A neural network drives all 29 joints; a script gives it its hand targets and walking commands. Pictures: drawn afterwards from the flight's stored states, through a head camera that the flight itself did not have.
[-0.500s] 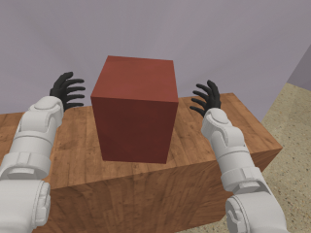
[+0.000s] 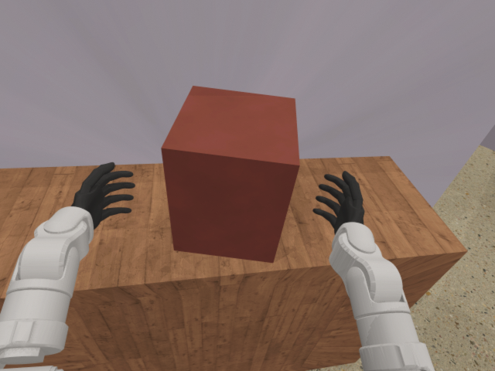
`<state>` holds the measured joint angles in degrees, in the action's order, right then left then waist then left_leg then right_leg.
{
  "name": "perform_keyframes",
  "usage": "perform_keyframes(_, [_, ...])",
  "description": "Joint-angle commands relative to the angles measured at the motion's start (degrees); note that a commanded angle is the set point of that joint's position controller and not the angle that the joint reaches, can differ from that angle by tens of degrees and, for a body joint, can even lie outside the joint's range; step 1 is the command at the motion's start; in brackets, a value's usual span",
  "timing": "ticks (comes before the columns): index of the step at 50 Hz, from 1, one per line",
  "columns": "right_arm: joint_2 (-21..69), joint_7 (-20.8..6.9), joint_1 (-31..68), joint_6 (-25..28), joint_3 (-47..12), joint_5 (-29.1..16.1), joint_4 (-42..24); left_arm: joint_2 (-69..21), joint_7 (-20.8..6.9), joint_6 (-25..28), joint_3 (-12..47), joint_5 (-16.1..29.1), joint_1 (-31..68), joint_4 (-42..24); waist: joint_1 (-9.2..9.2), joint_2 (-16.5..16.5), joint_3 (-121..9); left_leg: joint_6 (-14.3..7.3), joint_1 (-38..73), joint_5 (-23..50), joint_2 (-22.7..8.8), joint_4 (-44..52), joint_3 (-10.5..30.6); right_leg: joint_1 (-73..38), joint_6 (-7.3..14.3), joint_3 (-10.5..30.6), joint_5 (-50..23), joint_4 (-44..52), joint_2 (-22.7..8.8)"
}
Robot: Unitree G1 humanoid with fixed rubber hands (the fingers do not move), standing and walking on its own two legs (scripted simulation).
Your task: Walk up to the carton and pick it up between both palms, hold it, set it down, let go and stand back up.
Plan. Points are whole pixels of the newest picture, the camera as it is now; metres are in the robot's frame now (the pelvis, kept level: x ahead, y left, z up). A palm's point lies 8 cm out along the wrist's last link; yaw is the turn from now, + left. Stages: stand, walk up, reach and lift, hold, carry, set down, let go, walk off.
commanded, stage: set down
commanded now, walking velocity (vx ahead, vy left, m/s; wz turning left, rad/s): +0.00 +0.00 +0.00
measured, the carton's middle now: (233, 175) +0.47 -0.02 +0.09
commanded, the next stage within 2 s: none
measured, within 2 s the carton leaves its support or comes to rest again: neither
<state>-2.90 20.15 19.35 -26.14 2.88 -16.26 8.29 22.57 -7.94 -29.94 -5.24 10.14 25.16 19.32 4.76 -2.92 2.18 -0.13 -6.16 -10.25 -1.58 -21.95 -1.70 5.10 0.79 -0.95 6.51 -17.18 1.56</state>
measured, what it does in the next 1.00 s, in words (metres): stands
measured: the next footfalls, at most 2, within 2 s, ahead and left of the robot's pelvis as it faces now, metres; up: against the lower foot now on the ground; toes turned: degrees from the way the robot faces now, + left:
none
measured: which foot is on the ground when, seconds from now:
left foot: down 0.00-1.00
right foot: down 0.00-1.00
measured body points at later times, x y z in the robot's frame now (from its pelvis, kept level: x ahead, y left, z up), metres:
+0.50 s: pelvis +0.02 +0.01 +0.00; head +0.02 +0.02 +0.45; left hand +0.30 +0.24 +0.09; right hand +0.26 -0.19 +0.09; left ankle +0.03 +0.11 -0.75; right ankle +0.04 -0.11 -0.75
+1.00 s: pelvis +0.04 +0.01 +0.00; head +0.05 +0.01 +0.45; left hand +0.25 +0.25 +0.03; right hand +0.24 -0.18 +0.03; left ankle +0.03 +0.11 -0.75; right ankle +0.04 -0.11 -0.75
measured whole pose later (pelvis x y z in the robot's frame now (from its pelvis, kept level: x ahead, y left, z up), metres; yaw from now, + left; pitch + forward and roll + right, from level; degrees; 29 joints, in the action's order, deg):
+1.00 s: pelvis +0.04 +0.01 +0.00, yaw -1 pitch -4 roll -1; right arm -5.1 12.7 -23.2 -17.7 -0.9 -9.2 -16.7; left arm 19.3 -5.6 -17.0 -3.7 12.0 -16.9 -9.5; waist -1.9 0.9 6.6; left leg -0.6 -4.0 -13.0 -1.2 -21.3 -3.0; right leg 3.3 0.1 0.6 9.3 -16.9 1.2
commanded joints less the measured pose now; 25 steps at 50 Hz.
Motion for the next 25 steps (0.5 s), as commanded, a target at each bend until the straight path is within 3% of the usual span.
perform_keyframes(1, [-4.10,-0.40,23.37,1.31,1.67,0.28,-18.33,13.97,1.40,2.65,-4.21,1.41,30.39,-19.46,-2.22,8.09,-22.50,-0.13,-7.14,-4.57,0.62,4.81,-2.61,-11.05,0.08,2.73,-2.75,-0.96,-2.00])
perform_keyframes(2, [-2.03,-1.26,5.14,2.23,-0.71,-1.01,-18.34,7.19,2.00,2.49,-4.00,-0.33,9.77,-19.77,-1.83,7.22,-18.88,0.12,-4.15,0.36,-0.47,6.21,-0.35,-15.00,0.43,1.12,-7.98,-1.60,0.01])
perform_keyframes(3, [-4.96,-1.39,17.20,1.76,2.85,0.84,-21.46,12.28,1.68,2.44,-3.77,2.58,24.19,-22.99,-1.10,10.04,-22.39,0.75,-6.72,-1.74,-0.18,5.26,-1.15,-10.73,0.55,1.50,-3.75,-1.36,-0.38])
perform_keyframes(4, [-3.08,-1.56,4.30,1.18,-0.01,-0.27,-17.58,6.48,1.75,1.68,-1.57,1.70,9.84,-19.52,-0.32,6.88,-16.44,-0.29,-4.95,-1.48,-0.92,5.77,0.40,-13.75,0.95,1.61,-7.31,-1.66,-0.10])
perform_keyframes(5, [-4.56,-1.10,9.82,1.83,0.91,-0.28,-24.91,9.60,1.35,2.81,-2.04,2.49,14.74,-26.26,-2.07,9.12,-18.69,0.46,-4.08,1.52,-0.46,4.99,-1.13,-11.83,0.66,1.21,-7.01,-1.97,-0.30])
perform_keyframes(6, [-3.86,-1.34,7.15,0.68,0.45,0.88,-19.48,8.41,1.23,1.27,-1.78,2.36,12.60,-20.58,-0.48,7.94,-16.47,0.32,-4.22,2.23,-0.66,5.37,-0.53,-12.77,1.07,1.99,-7.62,-0.76,-0.56])
perform_keyframes(7, [-3.03,-1.21,-5.12,1.42,-1.44,-0.70,-23.70,6.84,0.73,0.85,-3.07,0.86,-1.05,-25.06,-1.93,6.73,-15.41,0.50,-0.78,6.76,-0.37,4.63,-0.57,-14.77,0.69,1.93,-11.53,-0.40,-0.29])
perform_keyframes(8, [-3.53,-0.78,0.68,1.00,-0.90,-0.24,-25.26,7.85,-0.08,0.50,-3.06,1.03,6.09,-26.21,-1.46,9.19,-16.33,0.97,0.12,7.18,-0.40,3.88,-1.59,-11.74,1.04,2.41,-9.55,0.58,-0.68])
perform_keyframes(9, [-3.31,-0.86,0.76,0.27,-0.40,0.46,-24.26,8.93,-0.09,0.97,-3.24,1.50,6.44,-26.66,-1.75,9.44,-15.27,0.92,-3.41,3.67,-1.12,4.06,-1.07,-11.16,1.06,3.13,-6.62,0.06,-1.86])
perform_keyframes(10, [-3.77,-0.97,-4.03,0.48,0.14,0.53,-26.71,8.84,0.30,0.90,-3.40,1.31,1.46,-29.67,-1.74,6.95,-14.55,0.56,-2.21,5.07,-0.63,4.65,-0.75,-11.77,1.03,2.17,-7.90,-0.08,-1.24])
perform_keyframes(11, [-4.28,-0.56,-2.35,0.25,-0.78,-0.36,-30.03,8.06,0.09,-0.26,-3.63,1.42,1.25,-28.91,-2.45,7.80,-13.25,0.83,-2.79,5.25,-0.50,4.69,-1.35,-10.84,0.96,2.98,-7.74,0.49,-1.32])
perform_keyframes(12, [-3.30,-0.79,-11.95,0.17,-1.66,0.86,-28.37,5.53,-0.14,-0.32,-2.83,0.49,-6.71,-30.83,-0.89,7.18,-11.64,1.22,-1.04,9.05,-1.13,4.73,-0.07,-12.53,0.96,1.99,-10.39,0.32,-0.64])
perform_keyframes(13, [-4.22,-0.85,-0.99,-0.20,-1.40,0.41,-32.45,9.27,0.03,-0.22,-4.20,2.87,3.82,-33.13,-3.89,9.72,-12.78,2.01,-4.16,9.06,-1.08,3.53,-1.96,-9.58,1.62,3.33,-7.16,0.29,-0.73])
perform_keyframes(14, [-4.73,-1.09,-15.25,-1.02,-2.09,0.11,-29.21,5.49,-0.08,-1.66,-2.75,1.21,-9.75,-31.68,-0.43,6.63,-8.62,1.32,-0.36,10.44,-0.77,4.53,0.09,-12.08,1.37,2.08,-10.60,1.26,-0.13])
perform_keyframes(15, [-6.29,-0.92,-2.60,-0.89,-0.08,1.16,-35.91,9.80,-0.32,-1.25,-4.49,4.18,3.06,-34.49,-2.43,6.55,-11.69,1.41,-2.53,5.78,-0.47,4.65,-1.22,-8.70,0.68,2.13,-5.57,1.22,-0.30])
perform_keyframes(16, [-6.14,-1.39,-9.02,-1.10,0.90,0.87,-35.49,7.46,0.58,-1.19,-3.54,2.22,-4.34,-36.72,-1.61,6.64,-10.89,1.59,-2.16,5.89,-1.72,5.32,0.91,-11.03,1.11,1.80,-6.68,-0.26,-0.03])
perform_keyframes(17, [-5.22,-1.65,-12.82,-0.22,-0.64,2.12,-36.67,8.40,0.72,0.11,-5.62,1.78,-7.17,-39.88,-4.33,6.64,-11.14,1.61,-0.67,7.91,-1.56,5.54,0.32,-10.09,1.04,1.45,-7.42,0.02,-0.05])
perform_keyframes(18, [-3.17,-2.02,-22.77,0.48,-2.94,0.35,-35.90,5.08,0.59,0.91,-5.18,1.81,-17.43,-37.74,-3.27,7.38,-8.83,1.68,0.71,11.22,-1.05,4.55,-0.48,-11.40,1.37,2.28,-10.31,0.83,-0.35])
perform_keyframes(19, [-6.02,-1.63,-11.34,0.96,1.17,2.84,-38.66,9.72,0.28,1.63,-5.64,2.30,-6.24,-39.69,-2.87,7.66,-11.27,2.14,-0.40,9.83,-0.72,4.06,-0.81,-7.27,1.14,2.34,-7.50,1.03,-0.80])
perform_keyframes(20, [-3.83,-2.08,-14.14,0.88,-0.72,1.63,-39.74,9.07,0.49,2.54,-5.01,3.92,-10.24,-38.25,-3.57,6.82,-10.89,1.47,-1.82,7.05,-0.66,4.38,-0.60,-8.81,1.19,2.62,-6.09,0.48,-1.23])
perform_keyframes(21, [-1.85,-2.51,-22.84,1.03,-2.82,2.64,-36.01,6.99,0.49,3.46,-5.01,2.28,-16.67,-36.73,-4.64,6.13,-7.84,1.29,-0.71,5.72,-1.17,5.41,-0.29,-9.35,1.42,2.05,-5.56,0.57,-0.78])
perform_keyframes(22, [-2.73,-2.62,-27.10,1.73,-2.90,2.22,-37.55,5.65,-0.06,3.94,-4.17,2.18,-20.21,-37.70,-2.39,5.78,-7.21,1.54,0.99,8.70,-1.21,4.99,-0.22,-9.70,1.61,2.48,-7.40,1.79,-0.88])
perform_keyframes(23, [-2.28,-2.73,-24.69,1.82,-2.85,2.19,-38.29,7.41,-0.45,4.97,-5.51,2.34,-19.28,-36.76,-3.87,5.52,-7.50,1.09,0.21,8.75,-0.47,4.58,-1.15,-8.85,1.14,3.43,-7.48,2.03,-1.72])
perform_keyframes(24, [-3.65,-2.60,-19.74,1.85,-1.39,3.24,-37.89,9.01,-0.14,5.46,-4.78,2.69,-13.62,-35.73,-2.73,5.45,-9.19,0.85,-1.01,3.78,-0.63,5.00,0.09,-8.03,1.01,3.21,-3.70,2.04,-2.26])
perform_keyframes(25, [-2.46,-3.10,-30.52,1.92,-3.59,1.96,-39.23,5.99,-0.55,6.32,-4.34,2.82,-25.18,-35.69,-3.34,3.60,-5.98,0.68,-1.35,7.22,-1.05,5.54,-0.07,-10.87,1.14,3.22,-6.67,0.99,-1.78])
